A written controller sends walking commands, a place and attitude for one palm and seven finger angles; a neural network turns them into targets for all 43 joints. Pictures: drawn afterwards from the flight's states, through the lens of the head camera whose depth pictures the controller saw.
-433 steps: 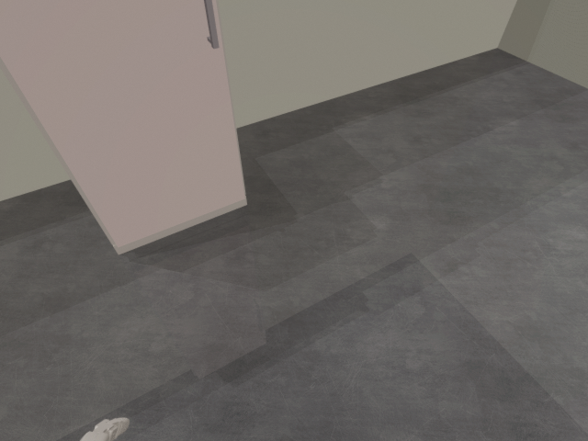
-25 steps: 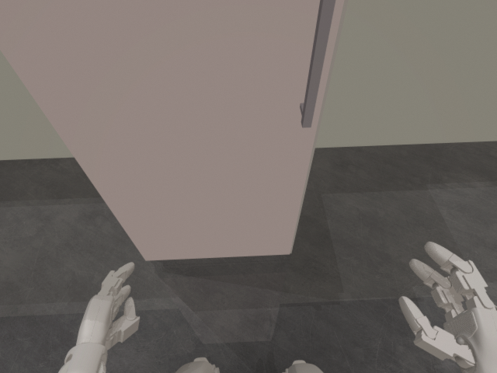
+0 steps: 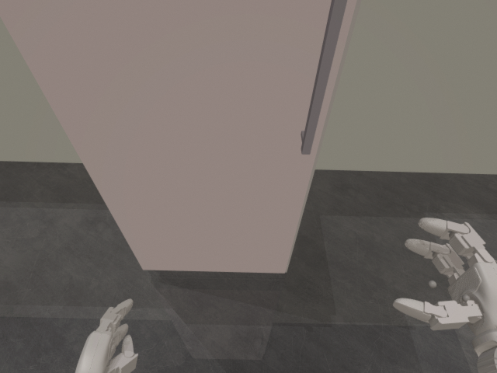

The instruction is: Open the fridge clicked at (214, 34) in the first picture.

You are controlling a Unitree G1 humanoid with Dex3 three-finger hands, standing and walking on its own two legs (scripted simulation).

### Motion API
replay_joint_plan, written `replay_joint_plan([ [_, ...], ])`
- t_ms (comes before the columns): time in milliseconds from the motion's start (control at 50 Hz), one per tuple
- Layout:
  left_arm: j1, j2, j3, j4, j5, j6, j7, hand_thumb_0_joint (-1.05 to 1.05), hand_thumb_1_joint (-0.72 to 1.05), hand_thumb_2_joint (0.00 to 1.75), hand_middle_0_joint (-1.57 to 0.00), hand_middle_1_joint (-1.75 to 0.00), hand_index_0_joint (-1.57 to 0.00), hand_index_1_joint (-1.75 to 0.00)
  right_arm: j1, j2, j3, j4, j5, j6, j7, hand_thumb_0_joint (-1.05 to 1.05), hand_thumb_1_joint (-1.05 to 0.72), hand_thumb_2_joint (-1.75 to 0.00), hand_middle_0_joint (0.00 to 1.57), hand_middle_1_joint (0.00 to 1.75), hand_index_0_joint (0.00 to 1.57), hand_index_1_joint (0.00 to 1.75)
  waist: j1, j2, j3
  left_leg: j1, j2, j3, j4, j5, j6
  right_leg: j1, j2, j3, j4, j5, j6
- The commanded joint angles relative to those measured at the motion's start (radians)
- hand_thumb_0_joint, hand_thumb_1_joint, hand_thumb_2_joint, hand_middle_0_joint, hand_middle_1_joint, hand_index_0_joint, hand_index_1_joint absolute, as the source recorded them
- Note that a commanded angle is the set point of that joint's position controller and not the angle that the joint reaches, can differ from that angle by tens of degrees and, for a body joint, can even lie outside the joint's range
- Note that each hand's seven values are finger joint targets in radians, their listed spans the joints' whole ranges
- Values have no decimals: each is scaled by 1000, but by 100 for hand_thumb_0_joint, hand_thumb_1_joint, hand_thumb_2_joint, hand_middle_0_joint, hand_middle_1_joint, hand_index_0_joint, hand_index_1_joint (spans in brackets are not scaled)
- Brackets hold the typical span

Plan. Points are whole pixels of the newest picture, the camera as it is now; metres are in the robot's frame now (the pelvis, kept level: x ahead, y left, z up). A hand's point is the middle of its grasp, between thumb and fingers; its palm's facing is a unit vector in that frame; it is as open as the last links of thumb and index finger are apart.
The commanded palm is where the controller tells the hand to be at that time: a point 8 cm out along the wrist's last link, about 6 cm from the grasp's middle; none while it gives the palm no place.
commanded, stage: raise the hand to about handle height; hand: right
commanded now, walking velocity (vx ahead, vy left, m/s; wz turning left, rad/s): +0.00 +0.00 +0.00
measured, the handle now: (323, 56) +0.55 -0.10 +0.24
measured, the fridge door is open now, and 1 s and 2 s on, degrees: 0 0 0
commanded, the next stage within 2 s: move the hooked fingers beside the handle in 1.06 s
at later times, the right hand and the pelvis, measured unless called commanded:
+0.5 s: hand (478, 218) +0.28 -0.26 +0.18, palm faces +0.08 +0.99 -0.08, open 13.9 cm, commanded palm +0.25 -0.31 +0.18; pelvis +0.02 +0.01 +0.02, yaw +0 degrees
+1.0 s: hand (473, 210) +0.29 -0.25 +0.19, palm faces +0.08 +1.00 -0.05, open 14.0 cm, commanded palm +0.25 -0.29 +0.19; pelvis +0.01 +0.02 +0.03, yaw +1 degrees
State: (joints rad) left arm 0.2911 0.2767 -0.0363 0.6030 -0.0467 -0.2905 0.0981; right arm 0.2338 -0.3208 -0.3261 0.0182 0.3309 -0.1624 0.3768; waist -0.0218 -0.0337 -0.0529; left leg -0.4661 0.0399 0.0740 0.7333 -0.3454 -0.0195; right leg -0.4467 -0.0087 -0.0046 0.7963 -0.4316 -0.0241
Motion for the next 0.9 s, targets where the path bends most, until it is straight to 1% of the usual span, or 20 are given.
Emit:
replay_joint_plan([
  [0,-90,113,38,-171,-1,-71,22,0,90,90,-20,-30,-20,-30,-227,-270,-159,-246,27,-33,1,0,34,-37,29,110,29,110,-15,-60,-181,163,-48,12,-105,185,41,105,0,54,-206,299,16],
  [20,-92,112,35,-170,1,-68,22,0,90,90,-20,-30,-20,-30,-232,-299,-188,-243,32,-25,-3,0,36,-36,29,111,29,111,-27,-61,-178,187,-53,10,-113,210,45,113,1,51,-210,327,17],
  [40,-98,105,31,-170,-1,-65,21,0,90,90,-20,-30,-20,-30,-241,-277,-181,-245,40,-19,-3,0,38,-35,29,112,29,112,-25,-84,-168,195,-52,14,-115,244,45,129,1,47,-217,361,23],
  [100,-105,105,24,-166,-5,-55,20,0,90,90,-20,-30,-20,-30,-265,-262,-178,-177,48,25,4,0,45,-32,30,117,30,117,-25,-65,-119,199,-54,20,-137,266,43,137,-1,43,-240,367,26],
  [120,-108,105,24,-168,-7,-51,18,0,90,90,-20,-30,-20,-30,-274,-266,-179,-162,48,43,15,0,48,-31,30,118,30,118,-32,-79,-111,219,-55,14,-148,283,46,144,1,37,-244,382,25],
  [200,-114,110,19,-174,-15,-36,22,0,90,90,-20,-30,-20,-30,-347,-258,-143,-135,36,124,52,0,50,-30,30,120,30,120,-19,-67,-103,223,-52,13,-174,311,40,177,0,35,-262,399,19],
  [260,-117,110,16,-176,-14,-26,24,0,90,90,-20,-30,-20,-30,-401,-301,-169,-133,33,157,68,0,50,-30,30,120,30,120,-20,-31,-125,254,-54,8,-193,335,40,201,2,35,-273,411,13],
  [360,-134,102,8,-172,-9,-17,29,0,90,90,-20,-30,-20,-30,-514,-385,-246,-163,41,140,62,0,50,-30,30,120,30,120,-26,-33,-172,305,-54,0,-223,348,42,247,8,33,-293,418,10],
  [420,-139,100,4,-163,-11,-14,31,0,90,90,-20,-30,-20,-30,-557,-410,-255,-150,36,141,64,0,50,-30,30,120,30,120,-32,-79,-172,321,-54,-4,-237,373,45,273,8,25,-303,445,10],
  [460,-144,98,0,-158,-16,-11,33,0,90,90,-20,-30,-20,-30,-590,-392,-236,-112,35,159,73,0,50,-30,30,120,30,120,-26,-99,-157,321,-50,-2,-248,373,45,276,10,24,-318,437,11],
  [540,-147,109,2,-156,-24,2,31,0,90,90,-20,-30,-20,-30,-621,-408,-229,-24,28,220,99,0,50,-30,30,120,30,120,-26,-52,-118,322,-46,-1,-266,370,44,264,10,24,-339,421,6],
  [620,-149,117,12,-171,-28,18,17,0,90,90,-20,-30,-20,-30,-520,-371,-216,60,42,271,131,0,50,-30,30,120,30,120,-38,30,-118,333,-40,-7,-262,401,39,241,13,15,-329,428,1],
  [640,-152,119,13,-177,-28,21,13,0,90,90,-20,-30,-20,-30,-519,-390,-235,49,44,273,131,0,50,-30,30,120,30,120,-43,45,-129,336,-37,-10,-259,402,36,234,14,13,-327,423,0],
  [680,-162,116,14,-191,-26,26,9,0,90,90,-20,-30,-20,-30,-537,-403,-248,0,45,263,126,0,50,-30,30,120,30,120,-45,22,-162,339,-39,-15,-256,394,36,245,17,10,-323,421,1],
  [720,-168,111,16,-198,-20,22,6,0,90,90,-20,-30,-20,-30,-565,-434,-274,-81,50,228,105,0,50,-30,30,120,30,120,-48,19,-186,361,-37,-28,-258,386,36,255,14,5,-318,420,-1],
  [780,-162,99,15,-197,-17,13,12,0,90,90,-20,-30,-20,-30,-604,-437,-289,-151,43,176,72,0,50,-30,30,120,30,120,-45,-57,-208,363,-42,-24,-260,389,39,288,18,-2,-329,428,0],
  [800,-159,97,14,-193,-16,11,16,0,90,90,-20,-30,-20,-30,-604,-435,-288,-144,38,169,62,0,50,-30,30,120,30,120,-44,-83,-191,352,-44,-22,-265,374,40,288,19,-3,-334,417,1],
  [820,-156,100,12,-182,-14,12,16,0,90,90,-20,-30,-20,-30,-605,-438,-284,-137,36,167,54,0,50,-30,30,120,30,120,-40,-65,-163,349,-42,-30,-277,355,40,274,15,-6,-333,397,-1],
  [860,-157,99,13,-173,-19,8,24,0,90,90,-20,-30,-20,-30,-623,-410,-259,-119,26,169,51,0,50,-30,30,120,30,120,-28,-77,-126,326,-44,-22,-284,331,38,275,14,-5,-348,373,0],
  [880,-155,101,13,-169,-19,8,28,0,90,90,-20,-30,-20,-30,-621,-405,-252,-98,22,177,54,0,50,-30,30,120,30,120,-27,-106,-123,324,-43,-25,-287,323,39,276,17,-6,-351,363,0],
])
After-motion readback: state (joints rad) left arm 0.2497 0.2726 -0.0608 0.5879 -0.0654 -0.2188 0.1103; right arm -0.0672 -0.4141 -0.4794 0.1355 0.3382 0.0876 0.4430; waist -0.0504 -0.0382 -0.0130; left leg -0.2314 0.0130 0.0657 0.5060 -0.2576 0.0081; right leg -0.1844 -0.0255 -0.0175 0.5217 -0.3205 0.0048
